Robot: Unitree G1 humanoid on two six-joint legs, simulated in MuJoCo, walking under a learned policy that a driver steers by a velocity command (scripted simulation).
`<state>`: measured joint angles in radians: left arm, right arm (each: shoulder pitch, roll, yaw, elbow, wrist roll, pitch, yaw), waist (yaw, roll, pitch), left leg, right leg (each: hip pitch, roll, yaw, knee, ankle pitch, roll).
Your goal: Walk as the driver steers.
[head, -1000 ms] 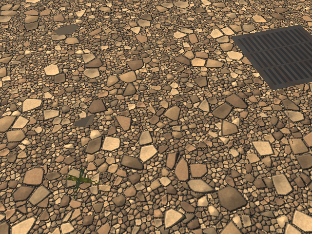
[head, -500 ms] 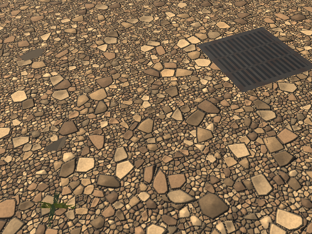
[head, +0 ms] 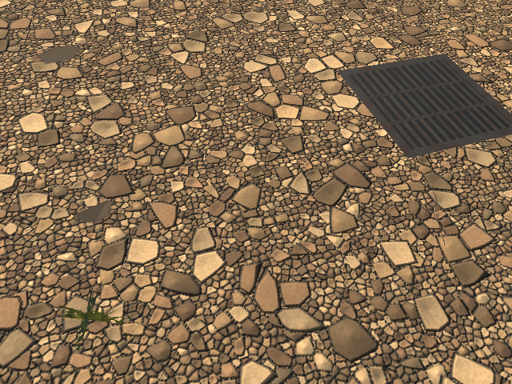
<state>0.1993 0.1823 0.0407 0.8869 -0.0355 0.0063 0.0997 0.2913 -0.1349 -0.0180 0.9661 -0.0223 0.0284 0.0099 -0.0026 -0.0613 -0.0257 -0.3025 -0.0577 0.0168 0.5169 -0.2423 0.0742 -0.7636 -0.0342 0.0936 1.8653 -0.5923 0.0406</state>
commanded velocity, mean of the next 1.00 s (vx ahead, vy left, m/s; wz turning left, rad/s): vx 0.08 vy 0.00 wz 0.00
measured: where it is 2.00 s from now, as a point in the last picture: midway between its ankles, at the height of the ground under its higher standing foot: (239, 355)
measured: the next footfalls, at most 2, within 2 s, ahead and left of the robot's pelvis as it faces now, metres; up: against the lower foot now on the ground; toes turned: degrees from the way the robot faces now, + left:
right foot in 0.44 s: +0.09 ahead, -0.18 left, +0.00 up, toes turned -2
left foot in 0.90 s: +0.13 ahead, +0.08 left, +0.00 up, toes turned +0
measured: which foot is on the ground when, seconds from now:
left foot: down 0.00-0.66, up 0.68-0.88, down 0.90-0.98, up 1.00-1.00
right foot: up 0.00-0.42, down 0.44-1.00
